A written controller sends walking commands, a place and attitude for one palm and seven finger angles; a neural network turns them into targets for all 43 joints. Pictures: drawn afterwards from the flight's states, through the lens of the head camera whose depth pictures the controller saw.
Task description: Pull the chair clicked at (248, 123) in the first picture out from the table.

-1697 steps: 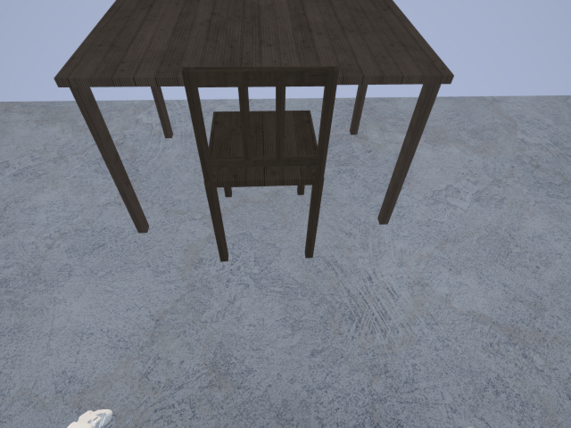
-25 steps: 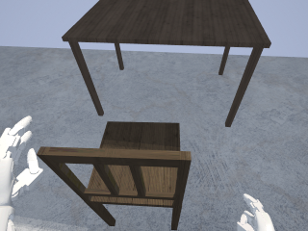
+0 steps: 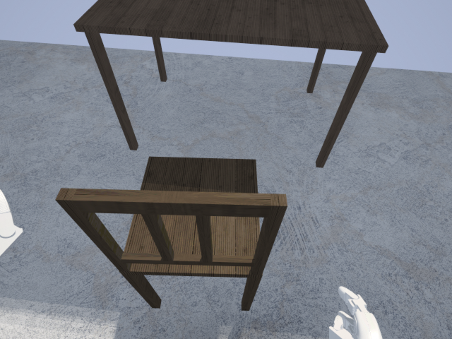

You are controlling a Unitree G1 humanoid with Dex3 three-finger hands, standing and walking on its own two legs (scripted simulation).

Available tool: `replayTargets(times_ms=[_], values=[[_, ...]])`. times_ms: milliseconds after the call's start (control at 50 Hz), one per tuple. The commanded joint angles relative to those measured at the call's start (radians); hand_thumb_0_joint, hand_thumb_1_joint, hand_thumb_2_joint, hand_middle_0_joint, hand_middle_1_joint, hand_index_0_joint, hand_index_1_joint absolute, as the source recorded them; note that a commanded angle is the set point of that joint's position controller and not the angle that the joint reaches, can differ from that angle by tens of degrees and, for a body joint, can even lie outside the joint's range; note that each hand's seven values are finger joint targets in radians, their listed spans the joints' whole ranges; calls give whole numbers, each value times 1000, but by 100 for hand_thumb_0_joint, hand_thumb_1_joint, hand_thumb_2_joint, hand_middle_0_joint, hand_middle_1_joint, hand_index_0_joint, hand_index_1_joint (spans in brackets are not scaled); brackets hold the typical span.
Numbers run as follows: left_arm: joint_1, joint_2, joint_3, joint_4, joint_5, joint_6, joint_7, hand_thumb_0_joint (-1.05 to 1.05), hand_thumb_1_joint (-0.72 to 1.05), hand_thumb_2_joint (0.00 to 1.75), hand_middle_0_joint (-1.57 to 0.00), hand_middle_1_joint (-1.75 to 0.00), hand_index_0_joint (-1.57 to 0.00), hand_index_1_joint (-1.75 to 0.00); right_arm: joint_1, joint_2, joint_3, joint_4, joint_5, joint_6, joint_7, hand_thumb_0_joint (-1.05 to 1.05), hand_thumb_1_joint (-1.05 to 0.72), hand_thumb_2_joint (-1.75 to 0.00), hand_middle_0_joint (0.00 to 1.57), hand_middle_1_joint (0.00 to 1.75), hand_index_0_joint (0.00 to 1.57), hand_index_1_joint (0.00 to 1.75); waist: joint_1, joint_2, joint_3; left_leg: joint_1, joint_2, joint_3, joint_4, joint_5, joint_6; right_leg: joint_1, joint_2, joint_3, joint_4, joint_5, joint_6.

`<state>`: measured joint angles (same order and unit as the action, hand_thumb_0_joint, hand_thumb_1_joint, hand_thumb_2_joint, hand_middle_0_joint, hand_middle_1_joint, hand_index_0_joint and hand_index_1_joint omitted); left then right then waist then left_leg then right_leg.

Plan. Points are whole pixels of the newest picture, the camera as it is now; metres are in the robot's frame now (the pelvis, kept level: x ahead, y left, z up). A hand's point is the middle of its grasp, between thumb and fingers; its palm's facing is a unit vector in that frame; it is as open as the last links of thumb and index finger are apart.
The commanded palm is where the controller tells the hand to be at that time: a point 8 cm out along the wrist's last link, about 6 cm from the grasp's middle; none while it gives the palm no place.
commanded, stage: step back with the hand held close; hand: left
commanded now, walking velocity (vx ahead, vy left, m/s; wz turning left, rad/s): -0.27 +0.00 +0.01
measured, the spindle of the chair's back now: (160, 236) +0.32 +0.18 -0.09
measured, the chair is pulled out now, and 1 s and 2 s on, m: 0.65 0.65 0.65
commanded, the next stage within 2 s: stop stepping back and stand still in 1.20 s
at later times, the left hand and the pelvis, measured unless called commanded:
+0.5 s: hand (1, 251) +0.17 +0.27 +0.18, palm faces +0.45 -0.68 -0.58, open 7.4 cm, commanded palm +0.11 +0.30 +0.18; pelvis -0.03 -0.01 -0.01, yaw +1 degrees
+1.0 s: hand out of the picture +0.12 +0.24 +0.18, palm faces +0.42 -0.74 -0.52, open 7.4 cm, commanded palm +0.06 +0.28 +0.18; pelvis -0.08 -0.02 +0.00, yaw +0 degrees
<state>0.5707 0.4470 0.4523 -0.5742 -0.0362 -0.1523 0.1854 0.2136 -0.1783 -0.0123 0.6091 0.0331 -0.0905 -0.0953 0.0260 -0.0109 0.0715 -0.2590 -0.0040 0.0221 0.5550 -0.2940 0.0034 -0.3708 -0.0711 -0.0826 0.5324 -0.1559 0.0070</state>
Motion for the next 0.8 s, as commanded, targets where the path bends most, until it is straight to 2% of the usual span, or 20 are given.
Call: replayTargets(times_ms=[0,60,120,160,220,240,280,320,360,400,480,560,600,620,660,680,720,740,760,780], values=[[-6,104,101,-95,-5,-42,20,0,90,90,-20,-30,-20,-30,-75,-144,-58,-140,-6,-62,-11,0,-90,-90,20,30,20,30,-17,111,-147,-214,161,-100,-153,37,33,248,-46,113,24,136,-15],[-53,87,60,-41,-1,-26,17,0,90,90,-20,-30,-20,-30,-52,-147,-63,-129,-9,-49,-7,0,-90,-90,20,30,20,30,-33,-37,-111,-156,85,-62,-69,-112,15,129,-98,205,-126,34,-41],[-105,123,57,-41,9,-14,18,0,90,90,-20,-30,-20,-30,-67,-145,-52,-136,-12,-36,2,0,-90,-90,20,30,20,30,-28,-173,-90,-65,42,-39,41,-169,18,-29,-153,255,-286,-291,-56],[-114,150,71,-83,9,-15,23,0,90,90,-20,-30,-20,-30,-77,-144,-41,-140,-15,-28,-1,0,-90,-90,20,30,20,30,-26,-163,-110,-29,44,-42,36,-160,27,-52,-160,240,-304,-372,-60],[-99,190,114,-198,15,-43,29,0,90,90,-20,-30,-20,-30,-104,-155,-32,-164,-23,-31,-4,0,-90,-90,20,30,20,30,-12,-8,-129,-108,94,-108,-131,-170,50,43,-97,183,-211,-314,-26],[-90,227,151,-218,19,-52,37,0,90,90,-20,-30,-20,-30,-116,-164,-38,-160,-20,-33,-9,0,-90,-90,20,30,20,30,-12,98,-127,-180,127,-140,-191,-188,60,111,-67,159,-152,-267,-13],[-53,200,155,-272,28,-73,34,0,90,90,-20,-30,-20,-30,-110,-167,-44,-180,-17,-48,-1,0,-90,-90,20,30,20,30,-11,244,-156,-361,190,-185,-253,-220,85,291,-15,109,21,-127,5],[-9,186,165,-258,29,-83,31,0,90,90,-20,-30,-20,-30,-102,-162,-54,-188,-10,-61,3,0,-90,-90,20,30,20,30,-8,256,-162,-447,197,-178,-236,-189,84,367,2,86,101,23,6],[36,179,166,-248,19,-87,28,0,90,90,-20,-30,-20,-30,-89,-156,-60,-177,-8,-70,3,0,-90,-90,20,30,20,30,-12,215,-198,-361,174,-149,-167,-24,61,331,-12,87,93,167,0],[42,181,195,-210,22,-108,25,0,90,90,-20,-30,-20,-30,-95,-158,-69,-160,-12,-87,3,0,-90,-90,20,30,20,30,-10,234,-182,-425,199,-169,-177,-67,74,341,-3,90,151,146,-3],[7,151,170,-158,5,-111,20,0,90,90,-20,-30,-20,-30,-65,-157,-83,-117,-16,-91,3,0,-90,-90,20,30,20,30,-26,71,-201,-298,154,-135,-53,32,42,210,-51,162,83,204,-43],[-21,161,141,-117,3,-99,24,0,90,90,-20,-30,-20,-30,-45,-137,-88,-81,-28,-75,13,0,-90,-90,20,30,20,30,-39,-170,-220,-122,16,-49,182,-161,-4,27,-227,334,-221,50,-120],[-45,179,138,-142,7,-90,29,0,90,90,-20,-30,-20,-30,-76,-134,-82,-89,-28,-62,18,0,-90,-90,20,30,20,30,-25,-232,-225,-65,1,-46,284,-182,-5,-21,-282,328,-292,-106,-148],[-41,191,153,-162,12,-91,31,0,90,90,-20,-30,-20,-30,-92,-128,-74,-94,-29,-57,18,0,-90,-90,20,30,20,30,-22,-227,-231,-59,8,-53,254,-182,1,-6,-271,295,-281,-106,-145],[0,195,170,-181,10,-102,32,0,90,90,-20,-30,-20,-30,-106,-125,-55,-97,-28,-48,13,0,-90,-90,20,30,20,30,-27,-145,-214,-44,41,-77,8,-97,18,18,-198,217,-186,-74,-100],[17,198,182,-198,14,-115,32,0,90,90,-20,-30,-20,-30,-117,-137,-55,-105,-30,-48,8,0,-90,-90,20,30,20,30,-23,-50,-191,-81,99,-142,-145,-46,44,31,-116,167,-88,-85,-55],[22,183,186,-245,26,-136,29,0,90,90,-20,-30,-20,-30,-126,-148,-64,-113,-36,-70,2,0,-90,-90,20,30,20,30,-31,272,-194,-189,320,-309,-245,193,126,77,31,57,266,-136,14],[28,200,208,-215,21,-135,28,0,90,90,-20,-30,-20,-30,-127,-135,-76,-99,-35,-79,3,0,-90,-90,20,30,20,30,-42,332,-222,-228,361,-297,-275,212,155,76,41,83,435,-306,18],[33,174,193,-223,8,-138,24,0,90,90,-20,-30,-20,-30,-113,-127,-75,-105,-44,-92,6,0,-90,-90,20,30,20,30,-38,346,-216,-265,372,-294,-267,233,174,58,47,113,544,-348,11],[0,163,175,-268,5,-139,23,0,90,90,-20,-30,-20,-30,-105,-138,-84,-94,-46,-100,8,0,-90,-90,20,30,20,30,-47,315,-169,-246,361,-252,-225,395,172,17,51,120,548,-347,3]])
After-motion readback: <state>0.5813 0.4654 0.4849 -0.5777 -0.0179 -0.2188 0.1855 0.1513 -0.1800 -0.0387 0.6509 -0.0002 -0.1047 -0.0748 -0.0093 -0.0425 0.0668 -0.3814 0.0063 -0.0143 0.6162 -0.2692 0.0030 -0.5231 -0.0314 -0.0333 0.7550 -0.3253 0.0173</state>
